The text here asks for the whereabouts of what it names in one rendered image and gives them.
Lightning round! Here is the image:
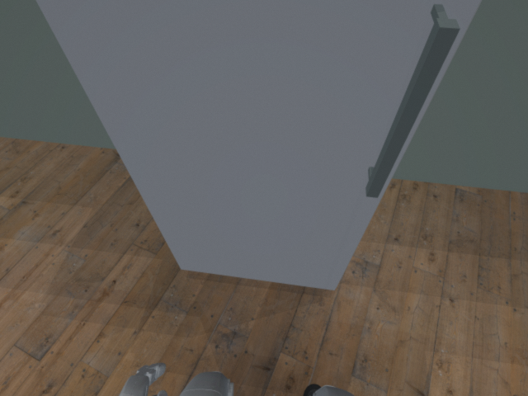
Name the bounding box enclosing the fridge door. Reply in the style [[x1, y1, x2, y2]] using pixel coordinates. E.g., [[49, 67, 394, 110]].
[[36, 0, 481, 290]]

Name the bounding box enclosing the left robot hand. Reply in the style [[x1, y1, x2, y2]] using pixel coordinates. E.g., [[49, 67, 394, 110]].
[[119, 363, 168, 396]]

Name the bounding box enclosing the left robot thigh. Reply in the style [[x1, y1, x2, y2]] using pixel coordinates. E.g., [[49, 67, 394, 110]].
[[180, 372, 233, 396]]

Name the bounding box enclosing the handle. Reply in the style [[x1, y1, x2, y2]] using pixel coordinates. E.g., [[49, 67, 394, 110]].
[[365, 4, 460, 198]]

